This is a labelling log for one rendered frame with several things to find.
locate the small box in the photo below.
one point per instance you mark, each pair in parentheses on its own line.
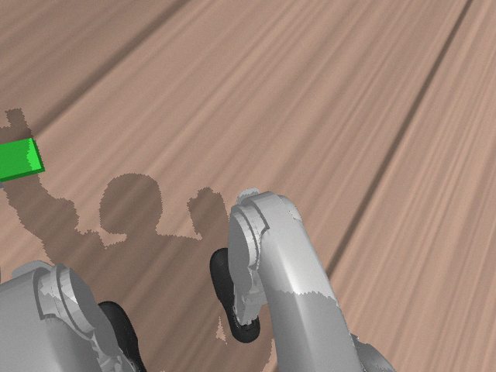
(19,159)

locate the right robot hand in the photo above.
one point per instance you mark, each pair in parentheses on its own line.
(371,360)

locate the left robot foot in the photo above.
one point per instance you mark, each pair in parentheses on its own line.
(124,333)

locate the right robot foot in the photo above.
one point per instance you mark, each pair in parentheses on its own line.
(224,286)

